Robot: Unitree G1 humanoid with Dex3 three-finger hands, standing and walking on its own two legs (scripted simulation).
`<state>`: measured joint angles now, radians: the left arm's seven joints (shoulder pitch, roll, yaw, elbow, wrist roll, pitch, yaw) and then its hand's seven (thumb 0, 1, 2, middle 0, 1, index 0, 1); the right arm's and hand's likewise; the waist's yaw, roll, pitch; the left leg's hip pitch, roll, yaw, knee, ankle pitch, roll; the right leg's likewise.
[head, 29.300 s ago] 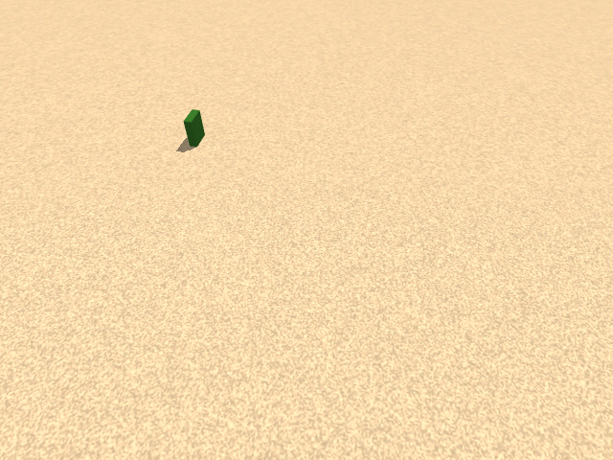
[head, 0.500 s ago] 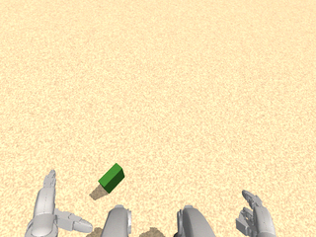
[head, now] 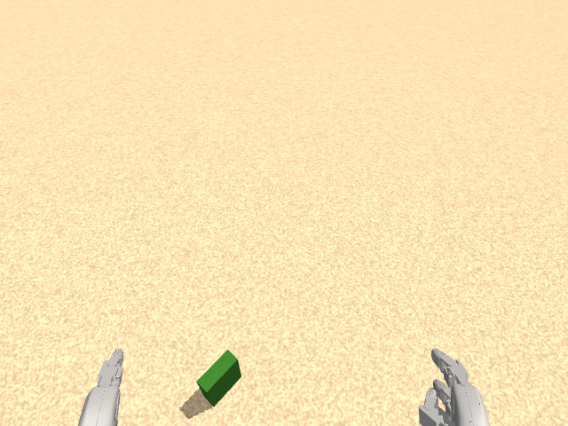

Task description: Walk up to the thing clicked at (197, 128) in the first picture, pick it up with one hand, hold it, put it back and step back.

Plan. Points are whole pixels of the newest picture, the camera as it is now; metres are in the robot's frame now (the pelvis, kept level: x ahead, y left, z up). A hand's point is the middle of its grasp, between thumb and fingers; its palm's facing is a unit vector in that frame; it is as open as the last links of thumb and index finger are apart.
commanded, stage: home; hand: left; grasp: from the side
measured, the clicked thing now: (220, 378) +0.40 +0.18 -0.64
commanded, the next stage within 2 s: stand in 1.50 s
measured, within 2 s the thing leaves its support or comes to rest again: neither
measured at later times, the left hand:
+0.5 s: hand out of the picture +0.16 +0.17 -0.05, palm faces +0.10 -0.95 -0.29, open 17.4 cm
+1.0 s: hand (159, 423) +0.16 +0.17 -0.05, palm faces +0.10 -0.95 -0.28, open 17.5 cm
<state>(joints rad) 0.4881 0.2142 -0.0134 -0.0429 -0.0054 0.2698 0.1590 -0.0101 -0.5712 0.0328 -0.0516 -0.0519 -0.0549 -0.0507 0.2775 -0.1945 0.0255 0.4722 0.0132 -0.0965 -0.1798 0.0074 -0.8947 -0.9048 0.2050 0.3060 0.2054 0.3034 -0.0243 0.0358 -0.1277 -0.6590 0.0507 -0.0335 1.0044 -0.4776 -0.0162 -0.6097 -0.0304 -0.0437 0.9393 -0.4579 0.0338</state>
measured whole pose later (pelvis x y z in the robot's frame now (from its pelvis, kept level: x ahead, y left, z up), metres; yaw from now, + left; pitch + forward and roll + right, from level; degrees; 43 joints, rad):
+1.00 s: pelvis -0.01 -0.01 +0.00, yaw +0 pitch +6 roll -2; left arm 0.47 0.20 -0.01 -0.02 0.00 0.25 0.14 -0.01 -0.55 0.05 -0.05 -0.06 -0.06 -0.06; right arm 0.28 -0.20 0.02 0.51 0.01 -0.15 -0.18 0.01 -0.90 -0.90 0.20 0.31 0.20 0.30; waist -0.02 0.03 -0.10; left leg -0.64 0.06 -0.04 0.98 -0.45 -0.03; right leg -0.60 -0.02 -0.04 0.93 -0.44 0.02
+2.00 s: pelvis -0.01 -0.01 +0.01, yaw +0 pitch +2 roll +0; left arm 0.30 0.27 -0.02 0.34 0.07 0.09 0.05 0.00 0.35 0.76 -0.20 -0.29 -0.20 -0.29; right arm 0.20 -0.25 0.01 0.69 -0.08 -0.06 -0.07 0.01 -0.90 -0.90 0.20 0.31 0.21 0.30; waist 0.00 -0.01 -0.02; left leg -0.53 0.03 -0.02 0.91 -0.43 -0.02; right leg -0.51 -0.05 -0.03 0.90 -0.44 0.01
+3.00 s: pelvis -0.01 +0.00 +0.06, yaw +0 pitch -4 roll +0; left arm 0.13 0.33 0.00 1.16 0.03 -0.01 0.01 0.00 0.91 0.90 -0.20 -0.30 -0.21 -0.30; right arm 0.14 -0.33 -0.02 1.14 -0.02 0.00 0.00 0.00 -0.90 -0.90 0.20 0.30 0.20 0.30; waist 0.00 0.01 0.06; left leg -0.14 0.02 0.00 0.38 -0.17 -0.02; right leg -0.12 -0.05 -0.03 0.38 -0.18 0.03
